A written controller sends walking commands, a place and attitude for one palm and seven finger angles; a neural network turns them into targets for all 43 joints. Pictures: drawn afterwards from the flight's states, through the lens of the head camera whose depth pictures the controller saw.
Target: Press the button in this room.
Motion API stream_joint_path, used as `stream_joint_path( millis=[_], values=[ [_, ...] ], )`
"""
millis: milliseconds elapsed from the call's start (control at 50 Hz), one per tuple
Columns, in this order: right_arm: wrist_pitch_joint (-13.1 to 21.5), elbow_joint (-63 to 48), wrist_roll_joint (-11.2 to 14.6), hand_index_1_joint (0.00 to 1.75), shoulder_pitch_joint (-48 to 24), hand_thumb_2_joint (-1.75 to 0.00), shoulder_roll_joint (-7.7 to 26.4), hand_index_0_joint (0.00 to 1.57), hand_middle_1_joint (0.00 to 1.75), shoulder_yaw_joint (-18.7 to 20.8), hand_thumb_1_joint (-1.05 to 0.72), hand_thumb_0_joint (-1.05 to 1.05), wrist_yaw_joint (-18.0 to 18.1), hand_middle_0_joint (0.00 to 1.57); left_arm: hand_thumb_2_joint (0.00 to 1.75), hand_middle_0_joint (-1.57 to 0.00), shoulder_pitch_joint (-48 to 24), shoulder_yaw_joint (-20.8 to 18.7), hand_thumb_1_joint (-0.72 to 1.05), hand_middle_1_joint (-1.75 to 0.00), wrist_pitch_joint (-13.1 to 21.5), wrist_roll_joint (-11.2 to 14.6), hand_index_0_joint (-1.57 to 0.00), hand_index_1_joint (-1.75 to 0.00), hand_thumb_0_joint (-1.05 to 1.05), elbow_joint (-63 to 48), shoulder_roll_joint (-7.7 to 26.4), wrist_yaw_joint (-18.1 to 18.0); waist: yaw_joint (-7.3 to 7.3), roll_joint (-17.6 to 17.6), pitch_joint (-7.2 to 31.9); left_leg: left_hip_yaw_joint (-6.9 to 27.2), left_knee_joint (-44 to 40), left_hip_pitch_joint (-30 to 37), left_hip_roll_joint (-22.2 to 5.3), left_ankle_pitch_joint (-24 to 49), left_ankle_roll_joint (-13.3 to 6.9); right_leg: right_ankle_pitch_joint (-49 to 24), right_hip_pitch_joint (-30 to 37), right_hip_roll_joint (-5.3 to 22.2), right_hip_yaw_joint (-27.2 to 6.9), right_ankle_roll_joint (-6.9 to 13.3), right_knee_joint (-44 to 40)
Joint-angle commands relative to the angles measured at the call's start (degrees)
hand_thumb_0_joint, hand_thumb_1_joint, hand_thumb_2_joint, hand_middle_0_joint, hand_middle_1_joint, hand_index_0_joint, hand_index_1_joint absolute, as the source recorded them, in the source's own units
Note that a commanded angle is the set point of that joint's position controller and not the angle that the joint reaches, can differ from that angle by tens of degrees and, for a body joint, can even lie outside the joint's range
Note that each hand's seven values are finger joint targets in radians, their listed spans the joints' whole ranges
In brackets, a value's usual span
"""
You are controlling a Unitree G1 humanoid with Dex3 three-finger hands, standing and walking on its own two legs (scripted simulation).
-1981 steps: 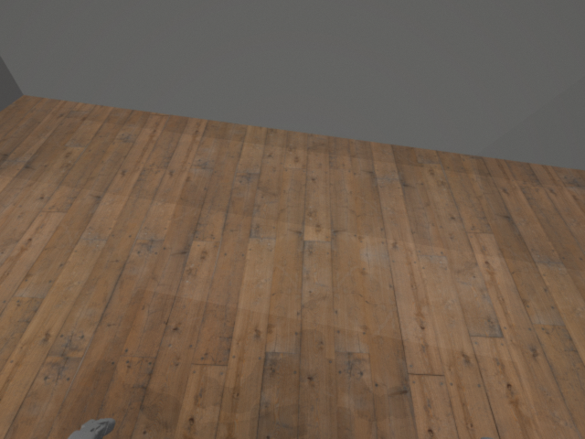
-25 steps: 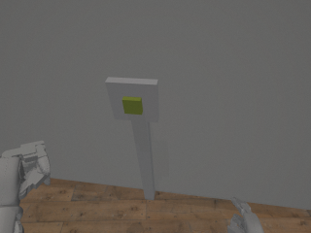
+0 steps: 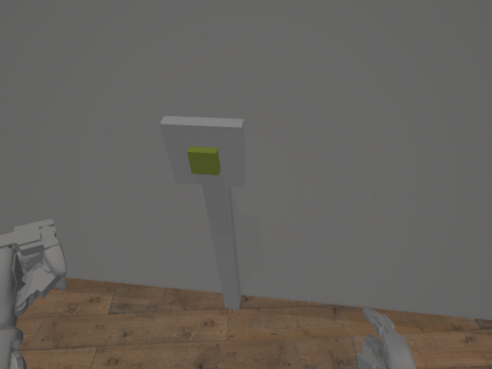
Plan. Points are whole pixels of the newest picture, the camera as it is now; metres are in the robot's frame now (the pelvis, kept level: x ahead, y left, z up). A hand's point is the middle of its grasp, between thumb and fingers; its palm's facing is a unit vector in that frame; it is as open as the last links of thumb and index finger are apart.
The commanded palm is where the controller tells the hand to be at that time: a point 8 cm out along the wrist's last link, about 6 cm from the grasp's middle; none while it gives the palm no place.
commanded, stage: step back with the hand held close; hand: left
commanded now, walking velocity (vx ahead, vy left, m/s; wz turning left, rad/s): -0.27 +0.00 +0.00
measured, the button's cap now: (204, 159) +0.50 +0.15 +0.07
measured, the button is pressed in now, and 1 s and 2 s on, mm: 0 0 0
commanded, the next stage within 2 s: stop stepping back and stand still in 1.34 s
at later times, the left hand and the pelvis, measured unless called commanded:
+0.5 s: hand (38, 309) +0.14 +0.25 +0.15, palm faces +0.34 -0.80 -0.49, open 3.1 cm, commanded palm +0.08 +0.30 +0.17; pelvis -0.06 +0.02 -0.01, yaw -1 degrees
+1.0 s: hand (3, 355) +0.09 +0.25 +0.16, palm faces +0.39 -0.78 -0.49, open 3.1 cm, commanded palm +0.02 +0.29 +0.17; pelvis -0.11 +0.01 -0.03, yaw +0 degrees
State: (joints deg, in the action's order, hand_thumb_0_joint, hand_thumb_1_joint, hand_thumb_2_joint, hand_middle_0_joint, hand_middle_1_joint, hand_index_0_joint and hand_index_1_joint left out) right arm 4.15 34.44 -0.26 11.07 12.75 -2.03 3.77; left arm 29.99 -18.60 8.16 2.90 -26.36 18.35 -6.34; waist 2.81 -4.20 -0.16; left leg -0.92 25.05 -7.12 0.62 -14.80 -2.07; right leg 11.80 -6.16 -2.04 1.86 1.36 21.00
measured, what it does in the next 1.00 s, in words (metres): shifts its weight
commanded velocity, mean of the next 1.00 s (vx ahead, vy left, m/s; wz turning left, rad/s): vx -0.31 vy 0.00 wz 0.02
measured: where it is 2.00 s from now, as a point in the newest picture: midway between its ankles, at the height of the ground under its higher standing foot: outside the picture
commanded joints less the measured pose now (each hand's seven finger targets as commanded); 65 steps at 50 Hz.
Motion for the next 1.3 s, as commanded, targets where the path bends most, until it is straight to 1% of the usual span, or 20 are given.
stream_joint_path(
  millis=[0,60,180,300,480,660,700,760,820,880,960,1020,1060,1120,1140,1180,1200,1220,1260,1280],
  values=[
    [0.9,-9.8,-0.2,0.3,-6.2,-0.9,7.1,0.2,0.3,3.7,-0.9,0.0,0.4,0.2,0.9,-1.3,1.0,-5.1,0.9,-1.5,5.0,-0.5,-1.3,-1.5,0.0,-11.9,9.3,-0.5,-2.19,3.6,3.3,3.9,-2.3,-2.1,-3.0,9.1,-0.5,-8.0,-5.5,6.6,-8.1,0.3,-4.8],
    [0.2,-10.8,0.0,0.3,-6.4,-0.9,7.3,0.2,0.3,4.3,-0.9,0.0,0.7,0.2,0.9,-1.3,3.2,-7.2,0.9,-1.5,5.7,-0.6,-1.3,-1.5,0.0,-14.7,11.5,-1.1,-1.91,0.5,8.2,4.3,-2.5,-2.7,-3.9,17.2,-0.3,-15.8,-2.1,5.9,-6.2,-0.1,0.1],
    [-1.3,-12.6,0.7,0.3,-6.3,-0.9,6.7,0.2,0.3,5.2,-0.9,0.0,1.0,0.2,0.9,-1.3,7.5,-9.8,0.9,-1.5,5.8,0.0,-1.3,-1.5,0.0,-15.5,12.9,-1.6,-1.94,3.3,11.4,4.7,-0.4,-5.1,-5.1,24.7,0.0,-22.9,-0.8,5.9,-5.7,-0.7,5.4],
    [-1.0,-12.9,0.7,0.3,-5.8,-0.9,7.2,0.2,0.3,5.4,-0.9,0.0,1.1,0.2,0.9,-1.3,7.5,-9.2,0.9,-1.5,6.1,-0.7,-1.3,-1.5,0.0,-16.4,12.3,-2.0,-2.24,2.2,8.3,6.3,-2.2,-12.3,-6.3,13.9,-1.2,-14.8,-2.3,5.2,-6.7,-1.0,7.1],
    [1.3,-13.6,0.5,0.3,-4.4,-0.9,7.9,0.2,0.3,5.3,-0.9,0.0,1.5,0.2,0.9,-1.3,4.2,-10.0,0.9,-1.5,8.2,-2.7,-1.3,-1.5,0.0,-18.4,12.4,-3.0,-2.98,0.9,3.5,10.0,-6.6,-29.6,-7.8,-18.1,-4.2,0.1,-0.1,3.9,-9.1,-1.0,10.7],
    [3.2,-12.6,-0.2,0.3,-3.3,-0.9,8.2,0.2,0.3,5.3,-0.9,0.0,1.4,0.2,0.9,-1.3,0.9,-9.7,0.9,-1.5,9.9,-3.3,-1.3,-1.5,0.0,-20.0,12.3,-3.6,-3.52,2.5,2.2,9.8,-1.0,-28.5,-5.9,-21.1,-3.4,9.3,-7.4,5.8,-12.4,0.4,6.9],
    [3.4,-12.2,-0.3,0.3,-3.1,-0.9,7.7,0.2,0.3,5.0,-0.9,0.0,1.3,0.2,0.9,-1.3,1.8,-9.9,0.9,-1.5,10.3,-3.1,-1.3,-1.5,0.0,-19.9,12.2,-3.9,-3.57,3.2,3.2,9.9,-0.7,-27.2,-5.9,-18.0,-3.2,6.2,-7.9,6.0,-11.9,0.6,7.4],
    [3.9,-12.1,-0.4,0.3,-3.7,-0.9,8.0,0.2,0.3,5.1,-0.9,0.0,1.4,0.2,0.9,-1.3,2.1,-11.0,0.9,-1.5,11.1,-3.4,-1.3,-1.5,0.0,-20.3,12.8,-3.9,-3.37,-0.6,4.4,12.6,-5.8,-32.8,-8.7,-20.7,-4.3,2.2,-2.0,3.5,-9.2,-0.5,13.8],
    [4.4,-12.2,-0.5,0.3,-4.2,-0.9,8.2,0.2,0.3,5.5,-0.9,0.0,1.3,0.2,0.9,-1.3,2.8,-11.9,0.9,-1.5,11.9,-4.4,-1.3,-1.5,0.0,-19.9,12.2,-3.5,-2.69,-6.5,5.1,17.1,-13.2,-43.3,-14.8,-27.4,-6.7,-2.0,8.1,-0.8,-4.9,-2.4,26.9],
    [4.8,-11.8,-0.6,0.3,-4.1,-0.9,7.5,0.2,0.3,5.8,-0.9,0.0,1.2,0.2,0.9,-1.3,3.2,-12.2,0.9,-1.5,12.2,-3.6,-1.3,-1.5,0.0,-19.2,12.7,-2.9,-2.77,-0.2,4.1,16.0,-9.0,-38.8,-14.1,-17.2,-6.6,-1.4,4.8,-0.8,-6.4,-1.9,24.0],
    [4.9,-9.8,-0.6,0.3,-3.4,-0.9,7.0,0.2,0.3,5.7,-0.9,0.0,0.6,0.2,0.9,-1.3,3.0,-10.8,0.9,-1.5,12.9,-2.3,-1.3,-1.5,0.0,-21.2,12.8,-2.2,-3.61,2.8,8.5,9.0,2.0,-24.2,-7.0,-1.6,-2.2,-15.3,-4.1,5.1,-14.3,0.9,12.4],
    [3.8,-9.7,0.0,0.3,-2.8,-0.9,6.4,0.2,0.3,6.1,-0.9,0.0,0.1,0.2,0.9,-1.3,4.1,-10.9,0.9,-1.5,12.3,-1.6,-1.3,-1.5,0.0,-21.1,14.7,-2.8,-3.81,9.9,9.5,3.9,17.3,-14.9,-0.3,-8.9,1.2,-0.5,-17.4,15.4,-24.0,6.0,-1.0],
    [2.4,-9.1,-0.6,0.3,-3.1,-0.9,5.6,0.2,0.3,6.1,-0.9,0.0,0.0,0.2,0.9,-1.3,3.5,-12.3,0.9,-1.5,11.5,-1.2,-1.3,-1.5,0.0,-20.9,15.9,-3.9,-3.62,13.0,9.3,4.0,28.6,-12.6,1.0,-8.0,2.3,-4.2,-22.1,19.9,-25.0,9.5,-4.8],
    [0.9,-9.1,-0.6,0.3,-3.8,-0.9,4.1,0.2,0.3,4.9,-0.9,0.0,0.6,0.2,0.9,-1.3,4.7,-11.7,0.9,-1.5,10.2,-1.7,-1.3,-1.5,0.0,-19.1,14.7,-4.0,-3.98,11.7,6.6,4.1,13.3,-11.9,-1.0,-5.8,1.7,-14.8,-18.3,14.4,-15.6,5.1,1.4],
    [1.0,-8.7,-0.5,0.3,-3.7,-0.9,4.9,0.2,0.3,4.9,-0.9,0.0,1.0,0.2,0.9,-1.3,4.1,-11.1,0.9,-1.5,10.2,-1.6,-1.3,-1.5,0.0,-20.0,14.6,-3.8,-4.59,7.6,6.2,3.7,3.1,-10.4,-1.2,0.1,1.1,-13.0,-17.5,11.0,-12.6,2.5,5.2],
    [2.6,-9.9,-0.7,0.3,-5.5,-0.9,7.3,0.2,0.3,5.9,-0.9,0.0,1.6,0.2,0.9,-1.3,3.2,-11.7,0.9,-1.5,11.5,-2.6,-1.3,-1.5,0.0,-22.8,15.5,-3.3,-3.16,-10.9,8.5,16.8,-7.5,-20.1,-15.2,13.8,-4.6,-3.9,-7.6,-0.2,-4.2,-2.6,22.3],
    [4.0,-9.5,-0.8,0.3,-3.8,-0.9,6.1,0.2,0.3,6.5,-0.9,0.0,1.2,0.2,0.9,-1.3,6.6,-12.1,0.9,-1.5,11.9,-2.3,-1.3,-1.5,0.0,-19.7,14.9,-2.5,-3.67,-11.3,12.1,19.0,-11.7,-22.2,-19.1,6.8,-6.8,10.6,-5.2,-2.2,-4.5,-2.5,33.2],
    [4.9,-9.7,-1.6,0.3,-3.6,-0.9,6.9,0.2,0.3,6.7,-0.9,0.0,0.9,0.2,0.9,-1.3,4.8,-12.3,0.9,-1.5,12.1,-2.3,-1.3,-1.5,0.0,-22.3,14.8,-2.6,-3.74,-11.3,9.7,22.6,-13.2,-26.7,-21.6,0.5,-9.5,14.2,-7.2,-3.0,-6.4,-2.5,42.5],
    [6.2,-7.7,-1.5,0.3,-2.1,-0.9,6.0,0.2,0.3,6.7,-0.9,0.0,0.7,0.2,0.9,-1.3,4.2,-11.0,0.9,-1.5,11.8,-1.0,-1.3,-1.5,0.0,-24.5,13.6,-3.1,-3.26,-2.6,9.6,18.2,-5.8,-13.1,-19.8,19.6,-8.7,17.4,-18.2,-0.8,-7.3,-2.3,37.0],
    [6.7,-6.9,-1.4,0.3,-2.1,-0.9,6.1,0.2,0.3,6.5,-0.9,0.0,0.3,0.2,0.9,-1.3,5.3,-8.8,0.9,-1.5,11.5,-0.9,-1.3,-1.5,0.0,-24.2,11.7,-3.0,-2.87,-3.3,9.7,15.4,-5.2,-8.3,-18.1,25.8,-7.4,18.1,-19.6,-0.6,-5.2,-2.4,33.8]
  ],
)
